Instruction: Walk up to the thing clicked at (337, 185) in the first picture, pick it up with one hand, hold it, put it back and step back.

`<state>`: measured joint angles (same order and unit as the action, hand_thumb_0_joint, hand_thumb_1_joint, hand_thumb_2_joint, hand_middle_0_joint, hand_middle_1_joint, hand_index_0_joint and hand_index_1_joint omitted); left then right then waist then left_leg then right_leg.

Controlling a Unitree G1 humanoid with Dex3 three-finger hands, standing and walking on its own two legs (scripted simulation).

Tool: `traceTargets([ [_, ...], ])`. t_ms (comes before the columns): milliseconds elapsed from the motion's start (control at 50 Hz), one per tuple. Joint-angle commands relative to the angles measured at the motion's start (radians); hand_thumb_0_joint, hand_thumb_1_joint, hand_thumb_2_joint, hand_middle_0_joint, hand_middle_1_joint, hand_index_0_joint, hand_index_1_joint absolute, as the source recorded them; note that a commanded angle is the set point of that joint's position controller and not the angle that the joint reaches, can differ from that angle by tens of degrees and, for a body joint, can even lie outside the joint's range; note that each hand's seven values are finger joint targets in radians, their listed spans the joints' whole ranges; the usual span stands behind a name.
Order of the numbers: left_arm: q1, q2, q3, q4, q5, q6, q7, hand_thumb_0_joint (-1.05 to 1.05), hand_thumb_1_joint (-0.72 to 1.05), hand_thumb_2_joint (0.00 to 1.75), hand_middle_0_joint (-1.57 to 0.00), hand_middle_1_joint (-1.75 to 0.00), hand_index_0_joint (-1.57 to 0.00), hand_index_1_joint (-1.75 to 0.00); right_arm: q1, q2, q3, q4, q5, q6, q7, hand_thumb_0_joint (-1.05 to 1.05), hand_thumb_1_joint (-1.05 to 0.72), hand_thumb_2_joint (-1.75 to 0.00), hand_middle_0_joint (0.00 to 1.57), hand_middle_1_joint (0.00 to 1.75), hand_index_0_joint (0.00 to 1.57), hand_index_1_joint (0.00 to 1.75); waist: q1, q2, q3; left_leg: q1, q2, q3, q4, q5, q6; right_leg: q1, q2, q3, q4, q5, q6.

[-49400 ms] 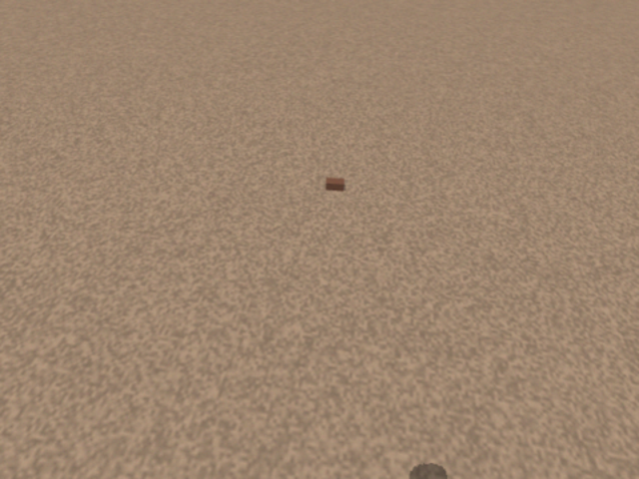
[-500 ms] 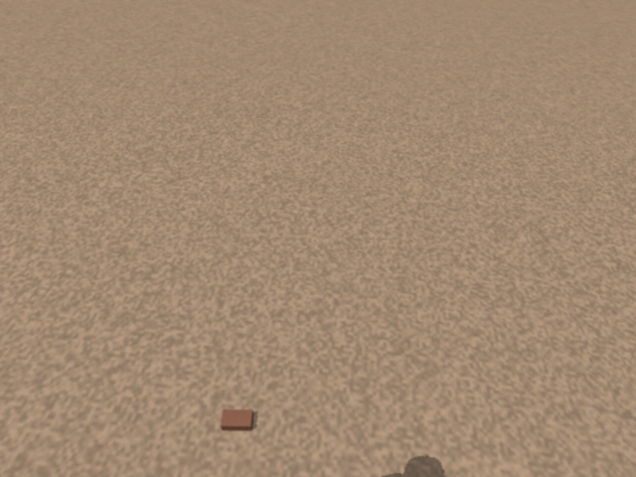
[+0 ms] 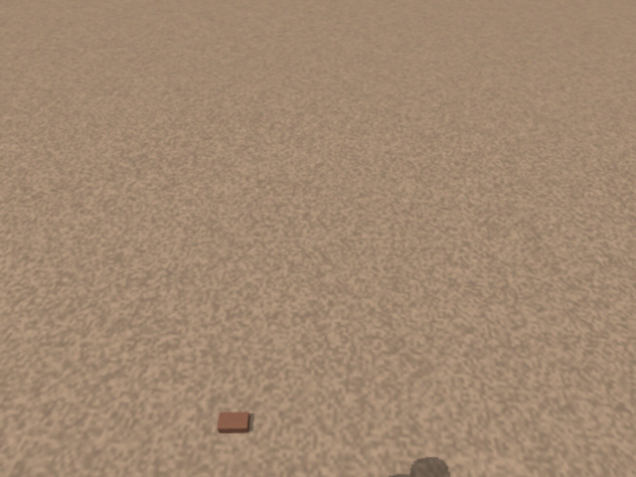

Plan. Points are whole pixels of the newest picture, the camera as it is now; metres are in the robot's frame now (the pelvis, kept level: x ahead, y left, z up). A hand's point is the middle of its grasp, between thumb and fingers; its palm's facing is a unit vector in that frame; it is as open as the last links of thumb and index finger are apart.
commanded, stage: stand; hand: left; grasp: from above
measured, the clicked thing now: (234, 422) +0.43 +0.21 -0.76
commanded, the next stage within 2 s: step back in 1.44 s
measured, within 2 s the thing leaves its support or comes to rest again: neither
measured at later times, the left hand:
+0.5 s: hand out of the picture +0.07 +0.23 -0.16, palm faces +0.00 -0.95 -0.30, open 7.4 cm
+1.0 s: hand out of the picture +0.08 +0.24 -0.16, palm faces -0.02 -0.95 -0.32, open 7.4 cm
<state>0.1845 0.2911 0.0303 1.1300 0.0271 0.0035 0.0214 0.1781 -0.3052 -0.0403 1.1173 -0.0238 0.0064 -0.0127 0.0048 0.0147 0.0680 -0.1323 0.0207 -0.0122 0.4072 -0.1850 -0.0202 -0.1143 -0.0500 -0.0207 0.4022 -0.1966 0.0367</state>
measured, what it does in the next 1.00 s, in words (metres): stands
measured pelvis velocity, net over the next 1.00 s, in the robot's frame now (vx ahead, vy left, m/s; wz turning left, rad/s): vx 0.02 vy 0.00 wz -0.02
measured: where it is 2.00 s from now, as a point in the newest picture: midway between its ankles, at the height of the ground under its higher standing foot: outside the picture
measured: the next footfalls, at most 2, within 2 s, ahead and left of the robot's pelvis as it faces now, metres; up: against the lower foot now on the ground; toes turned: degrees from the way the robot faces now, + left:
none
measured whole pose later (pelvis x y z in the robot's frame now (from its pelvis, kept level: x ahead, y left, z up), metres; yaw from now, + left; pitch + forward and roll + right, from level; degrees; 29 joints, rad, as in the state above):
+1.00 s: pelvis +0.02 +0.00 +0.00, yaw -1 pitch -4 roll +0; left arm 0.14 0.31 0.02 1.13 0.02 0.00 0.01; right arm 0.13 -0.32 -0.03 1.14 -0.02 0.00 0.00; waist 0.00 0.00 0.06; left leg -0.12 0.03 0.00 0.36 -0.18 -0.02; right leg -0.11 -0.05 -0.01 0.37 -0.19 0.03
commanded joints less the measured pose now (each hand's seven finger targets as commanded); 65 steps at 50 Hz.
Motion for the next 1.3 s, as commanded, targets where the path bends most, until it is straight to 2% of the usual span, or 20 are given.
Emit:
traceTargets([
  [0, -0.042, 0.206, 0.038, -0.052, -0.003, -0.022, 0.01, 0.0, 0.9, 0.9, -0.2, -0.3, -0.2, -0.3, -0.036, -0.181, -0.021, -0.058, 0.003, -0.023, -0.008, 0.0, -0.9, -0.9, 0.2, 0.3, 0.2, 0.3, -0.001, -0.034, 0.002, -0.025, 0.077, -0.08, -0.103, -0.018, 0.041, -0.04, -0.066, 0.086, -0.114, -0.04, -0.04],
  [40, -0.04, 0.199, 0.035, -0.051, -0.003, -0.022, 0.011, 0.0, 0.9, 0.9, -0.2, -0.3, -0.2, -0.3, -0.055, -0.186, -0.021, -0.059, 0.003, -0.024, -0.009, 0.0, -0.9, -0.9, 0.2, 0.3, 0.2, 0.3, 0.003, -0.026, -0.013, -0.005, 0.08, -0.079, -0.092, 0.022, 0.043, -0.035, -0.068, 0.083, -0.115, -0.001, -0.04],
  [120, -0.048, 0.197, 0.032, -0.046, -0.006, -0.021, 0.009, 0.0, 0.9, 0.9, -0.2, -0.3, -0.2, -0.3, -0.038, -0.181, -0.015, -0.046, 0.004, -0.02, -0.008, 0.0, -0.9, -0.9, 0.2, 0.3, 0.2, 0.3, -0.002, -0.021, -0.003, -0.018, 0.082, -0.071, -0.098, 0.015, 0.041, -0.025, -0.068, 0.085, -0.123, -0.023, -0.042],
  [180, -0.053, 0.2, 0.033, -0.047, -0.006, -0.023, 0.008, 0.0, 0.9, 0.9, -0.2, -0.3, -0.2, -0.3, -0.044, -0.184, -0.011, -0.045, 0.005, -0.023, -0.008, 0.0, -0.9, -0.9, 0.2, 0.3, 0.2, 0.3, -0.002, -0.011, -0.026, -0.005, 0.084, -0.068, -0.099, 0.065, 0.038, -0.006, -0.069, 0.08, -0.113, 0.055, -0.041],
  [220, -0.05, 0.18, 0.028, -0.037, -0.009, -0.02, 0.007, 0.0, 0.9, 0.9, -0.2, -0.3, -0.2, -0.3, -0.043, -0.168, -0.004, -0.038, 0.007, -0.021, -0.008, 0.0, -0.9, -0.9, 0.2, 0.3, 0.2, 0.3, -0.001, -0.007, -0.022, -0.004, 0.083, -0.065, -0.106, 0.039, 0.041, -0.009, -0.065, 0.077, -0.116, 0.042, -0.039],
  [260, -0.062, 0.197, 0.032, -0.041, -0.007, -0.019, 0.006, 0.0, 0.9, 0.9, -0.2, -0.3, -0.2, -0.3, -0.046, -0.182, -0.007, -0.04, 0.005, -0.021, -0.009, 0.0, -0.9, -0.9, 0.2, 0.3, 0.2, 0.3, -0.004, -0.007, -0.016, -0.015, 0.082, -0.065, -0.116, 0.016, 0.037, -0.013, -0.063, 0.076, -0.118, 0.024, -0.039],
  [320, -0.06, 0.168, 0.025, -0.03, -0.01, -0.014, 0.005, 0.0, 0.9, 0.9, -0.2, -0.3, -0.2, -0.3, -0.046, -0.153, 0.002, -0.029, 0.009, -0.022, -0.009, 0.0, -0.9, -0.9, 0.2, 0.3, 0.2, 0.3, -0.004, -0.015, -0.022, -0.002, 0.085, -0.065, -0.119, 0.058, 0.036, -0.009, -0.061, 0.071, -0.112, 0.044, -0.041],
  [340, -0.06, 0.178, 0.026, -0.032, -0.011, -0.014, 0.003, 0.0, 0.9, 0.9, -0.2, -0.3, -0.2, -0.3, -0.038, -0.164, 0.002, -0.026, 0.006, -0.021, -0.009, 0.0, -0.9, -0.9, 0.2, 0.3, 0.2, 0.3, -0.002, -0.005, -0.005, -0.023, 0.083, -0.065, -0.129, 0.012, 0.034, -0.012, -0.059, 0.073, -0.116, 0.016, -0.04],
  [360, -0.061, 0.183, 0.026, -0.036, -0.008, -0.016, 0.004, 0.0, 0.9, 0.9, -0.2, -0.3, -0.2, -0.3, -0.051, -0.175, -0.003, -0.03, 0.006, -0.023, -0.009, 0.0, -0.9, -0.9, 0.2, 0.3, 0.2, 0.3, 0.001, -0.007, -0.019, -0.008, 0.086, -0.066, -0.122, 0.049, 0.037, -0.003, -0.064, 0.074, -0.114, 0.042, -0.041],
  [460, -0.071, 0.19, 0.027, -0.041, -0.007, -0.017, 0.002, 0.0, 0.9, 0.9, -0.2, -0.3, -0.2, -0.3, -0.059, -0.184, -0.004, -0.029, 0.006, -0.027, -0.009, 0.0, -0.9, -0.9, 0.2, 0.3, 0.2, 0.3, -0.005, -0.013, -0.011, -0.008, 0.085, -0.064, -0.127, 0.026, 0.031, -0.024, -0.061, 0.073, -0.116, 0.035, -0.038],
  [500, -0.068, 0.177, 0.024, -0.041, -0.008, -0.018, 0.004, 0.0, 0.9, 0.9, -0.2, -0.3, -0.2, -0.3, -0.066, -0.177, -0.005, -0.03, 0.007, -0.029, -0.01, 0.0, -0.9, -0.9, 0.2, 0.3, 0.2, 0.3, -0.002, 0.001, -0.058, 0.023, 0.094, -0.062, -0.114, 0.112, 0.036, 0.003, -0.068, 0.073, -0.101, 0.099, -0.042],
  [560, -0.052, 0.157, 0.018, -0.032, -0.01, -0.018, 0.004, 0.0, 0.9, 0.9, -0.2, -0.3, -0.2, -0.3, -0.059, -0.163, -0.003, -0.02, 0.008, -0.027, -0.009, 0.0, -0.9, -0.9, 0.2, 0.3, 0.2, 0.3, 0.0, -0.009, -0.065, 0.034, 0.096, -0.059, -0.11, 0.143, 0.038, 0.009, -0.065, 0.066, -0.098, 0.111, -0.041],
  [620, -0.069, 0.192, 0.025, -0.046, -0.009, -0.023, 0.004, 0.0, 0.9, 0.9, -0.2, -0.3, -0.2, -0.3, -0.067, -0.188, -0.009, -0.028, 0.005, -0.031, -0.009, 0.0, -0.9, -0.9, 0.2, 0.3, 0.2, 0.3, -0.004, -0.016, -0.064, 0.039, 0.098, -0.055, -0.103, 0.156, 0.036, 0.001, -0.071, 0.073, -0.099, 0.13, -0.039],
  [640, -0.064, 0.166, 0.018, -0.038, -0.009, -0.021, 0.004, 0.0, 0.9, 0.9, -0.2, -0.3, -0.2, -0.3, -0.061, -0.17, -0.004, -0.02, 0.01, -0.028, -0.008, 0.0, -0.9, -0.9, 0.2, 0.3, 0.2, 0.3, -0.007, -0.013, -0.053, 0.023, 0.092, -0.053, -0.106, 0.133, 0.035, 0.001, -0.066, 0.067, -0.105, 0.117, -0.037],
  [720, -0.063, 0.19, 0.021, -0.04, -0.007, -0.021, 0.003, 0.0, 0.9, 0.9, -0.2, -0.3, -0.2, -0.3, -0.075, -0.185, -0.009, -0.023, 0.009, -0.025, -0.006, 0.0, -0.9, -0.9, 0.2, 0.3, 0.2, 0.3, -0.005, -0.022, -0.008, 0.001, 0.091, -0.061, -0.126, 0.045, 0.032, -0.035, -0.064, 0.072, -0.122, 0.026, -0.039],
  [780, -0.069, 0.205, 0.025, -0.054, -0.006, -0.024, 0.002, 0.0, 0.9, 0.9, -0.2, -0.3, -0.2, -0.3, -0.072, -0.202, -0.015, -0.029, 0.006, -0.028, -0.005, 0.0, -0.9, -0.9, 0.2, 0.3, 0.2, 0.3, -0.008, -0.005, -0.049, 0.018, 0.096, -0.058, -0.118, 0.067, 0.035, -0.016, -0.071, 0.077, -0.113, 0.068, -0.04],
  [880, -0.075, 0.214, 0.026, -0.052, -0.008, -0.023, -0.001, 0.0, 0.9, 0.9, -0.2, -0.3, -0.2, -0.3, -0.078, -0.2, -0.013, -0.03, 0.007, -0.026, -0.001, 0.0, -0.9, -0.9, 0.2, 0.3, 0.2, 0.3, -0.008, -0.021, -0.013, -0.01, 0.093, -0.062, -0.136, -0.004, 0.034, -0.04, -0.064, 0.077, -0.121, -0.014, -0.042],
  [940, -0.074, 0.214, 0.024, -0.06, -0.007, -0.028, -0.004, 0.0, 0.9, 0.9, -0.2, -0.3, -0.2, -0.3, -0.091, -0.212, -0.016, -0.036, 0.007, -0.031, 0.0, 0.0, -0.9, -0.9, 0.2, 0.3, 0.2, 0.3, -0.004, 0.01, -0.06, 0.018, 0.101, -0.059, -0.117, 0.063, 0.038, -0.013, -0.072, 0.079, -0.107, 0.056, -0.046],
  [1100, -0.085, 0.23, 0.024, -0.062, -0.014, -0.029, -0.003, 0.0, 0.9, 0.9, -0.2, -0.3, -0.2, -0.3, -0.096, -0.22, -0.012, -0.036, 0.009, -0.032, -0.001, 0.0, -0.9, -0.9, 0.2, 0.3, 0.2, 0.3, -0.006, -0.012, -0.072, 0.038, 0.107, -0.058, -0.11, 0.156, 0.034, 0.003, -0.077, 0.075, -0.097, 0.139, -0.046],
  [1280, -0.09, 0.238, 0.022, -0.061, -0.012, -0.025, -0.007, 0.0, 0.9, 0.9, -0.2, -0.3, -0.2, -0.3, -0.099, -0.236, -0.011, -0.033, 0.01, -0.029, 0.001, 0.0, -0.9, -0.9, 0.2, 0.3, 0.2, 0.3, -0.007, -0.008, -0.029, 0.016, 0.104, -0.06, -0.134, 0.044, 0.03, -0.03, -0.072, 0.08, -0.126, 0.043, -0.046],
])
